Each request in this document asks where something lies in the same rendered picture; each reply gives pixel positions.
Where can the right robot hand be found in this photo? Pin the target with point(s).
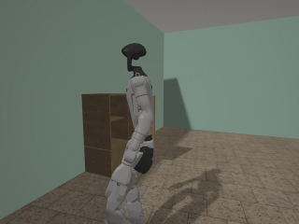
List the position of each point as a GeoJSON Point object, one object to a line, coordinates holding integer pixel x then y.
{"type": "Point", "coordinates": [126, 149]}

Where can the humanoid robot torso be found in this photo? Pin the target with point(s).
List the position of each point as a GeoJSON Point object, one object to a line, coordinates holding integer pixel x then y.
{"type": "Point", "coordinates": [135, 111]}

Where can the left robot forearm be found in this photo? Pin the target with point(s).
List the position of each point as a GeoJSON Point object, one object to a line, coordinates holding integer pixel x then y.
{"type": "Point", "coordinates": [141, 132]}

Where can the left robot hand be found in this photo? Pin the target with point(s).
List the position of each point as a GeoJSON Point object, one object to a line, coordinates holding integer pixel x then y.
{"type": "Point", "coordinates": [122, 175]}

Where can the robot left upper arm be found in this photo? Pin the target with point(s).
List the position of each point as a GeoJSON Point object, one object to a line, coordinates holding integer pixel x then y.
{"type": "Point", "coordinates": [139, 86]}

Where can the right robot thigh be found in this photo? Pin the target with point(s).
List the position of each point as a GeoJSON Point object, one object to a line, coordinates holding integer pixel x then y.
{"type": "Point", "coordinates": [133, 194]}

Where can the cupboard door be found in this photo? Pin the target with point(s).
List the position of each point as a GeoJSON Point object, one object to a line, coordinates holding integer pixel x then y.
{"type": "Point", "coordinates": [131, 128]}

